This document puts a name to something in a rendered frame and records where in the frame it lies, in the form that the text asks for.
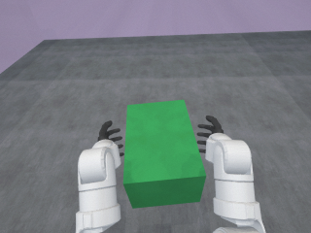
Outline robot right hand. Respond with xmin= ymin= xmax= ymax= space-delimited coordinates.
xmin=196 ymin=116 xmax=224 ymax=153

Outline robot left forearm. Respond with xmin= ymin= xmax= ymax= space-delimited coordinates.
xmin=76 ymin=139 xmax=121 ymax=233

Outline carton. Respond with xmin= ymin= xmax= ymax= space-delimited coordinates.
xmin=122 ymin=99 xmax=206 ymax=209

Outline robot left hand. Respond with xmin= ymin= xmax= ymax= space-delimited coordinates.
xmin=97 ymin=120 xmax=124 ymax=156

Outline robot right forearm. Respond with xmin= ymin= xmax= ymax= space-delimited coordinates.
xmin=205 ymin=133 xmax=266 ymax=233

